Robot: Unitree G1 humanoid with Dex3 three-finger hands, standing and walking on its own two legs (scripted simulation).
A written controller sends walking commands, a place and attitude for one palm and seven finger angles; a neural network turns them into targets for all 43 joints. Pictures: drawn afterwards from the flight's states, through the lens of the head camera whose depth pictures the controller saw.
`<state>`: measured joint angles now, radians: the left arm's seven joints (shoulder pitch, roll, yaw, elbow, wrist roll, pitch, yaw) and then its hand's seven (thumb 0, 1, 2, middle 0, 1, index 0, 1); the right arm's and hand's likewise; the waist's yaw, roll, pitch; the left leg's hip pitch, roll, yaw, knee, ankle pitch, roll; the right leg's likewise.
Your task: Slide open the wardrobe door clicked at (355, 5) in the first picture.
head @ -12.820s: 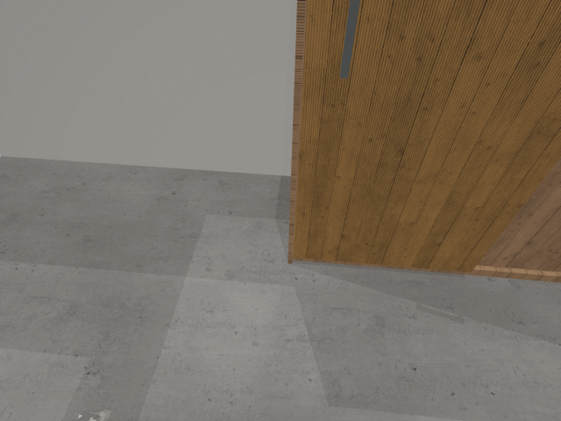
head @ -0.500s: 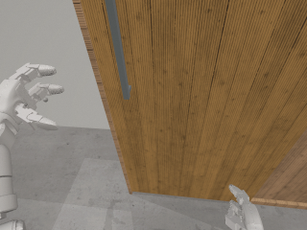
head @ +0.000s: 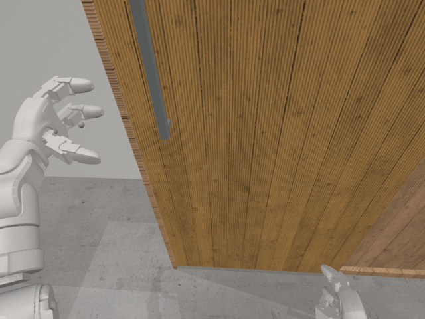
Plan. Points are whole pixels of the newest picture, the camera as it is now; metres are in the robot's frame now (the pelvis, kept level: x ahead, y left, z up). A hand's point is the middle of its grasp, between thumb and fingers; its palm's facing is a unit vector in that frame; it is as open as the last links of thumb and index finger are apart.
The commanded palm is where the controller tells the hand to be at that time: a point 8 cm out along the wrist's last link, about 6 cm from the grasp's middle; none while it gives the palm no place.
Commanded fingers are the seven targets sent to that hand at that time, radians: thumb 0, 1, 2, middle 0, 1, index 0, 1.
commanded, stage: move the hooked fingers beside the handle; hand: left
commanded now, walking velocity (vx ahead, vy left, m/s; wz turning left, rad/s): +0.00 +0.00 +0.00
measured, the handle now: (153, 63) +0.49 +0.16 +0.27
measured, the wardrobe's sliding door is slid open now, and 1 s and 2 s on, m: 0.00 0.00 0.00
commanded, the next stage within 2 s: feel for the door with the fingertips in 1.72 s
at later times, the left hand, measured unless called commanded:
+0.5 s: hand (104, 110) +0.39 +0.23 +0.23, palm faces +0.07 -1.00 -0.04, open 14.0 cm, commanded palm +0.36 +0.27 +0.23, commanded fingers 0.00 -0.50 0.30 -0.30 -1.20 -0.30 -1.20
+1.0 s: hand (127, 97) +0.44 +0.20 +0.23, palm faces +0.06 -1.00 -0.02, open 14.0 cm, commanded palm +0.40 +0.26 +0.23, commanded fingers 0.00 -0.50 0.30 -0.30 -1.20 -0.30 -1.20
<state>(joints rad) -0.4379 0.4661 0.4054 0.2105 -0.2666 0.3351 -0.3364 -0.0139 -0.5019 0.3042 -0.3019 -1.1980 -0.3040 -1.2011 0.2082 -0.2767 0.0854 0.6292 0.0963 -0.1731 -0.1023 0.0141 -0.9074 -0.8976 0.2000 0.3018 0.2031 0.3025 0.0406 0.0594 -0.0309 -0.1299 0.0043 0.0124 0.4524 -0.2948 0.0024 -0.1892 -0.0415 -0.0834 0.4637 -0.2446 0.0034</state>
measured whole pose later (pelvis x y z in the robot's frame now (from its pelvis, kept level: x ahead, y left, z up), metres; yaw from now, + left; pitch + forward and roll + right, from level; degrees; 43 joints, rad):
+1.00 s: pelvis +0.01 +0.00 +0.00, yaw -2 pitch +2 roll +0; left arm -0.75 0.45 0.35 0.65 -0.18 0.21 -0.23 -0.01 -0.50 0.30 -0.30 -1.20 -0.30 -1.20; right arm 0.29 -0.28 0.06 0.66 0.09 -0.10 -0.09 0.01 -0.91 -0.90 0.20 0.30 0.20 0.30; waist -0.02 0.05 -0.04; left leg -0.16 0.02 0.04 0.41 -0.28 0.00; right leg -0.23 -0.03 -0.06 0.43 -0.22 0.00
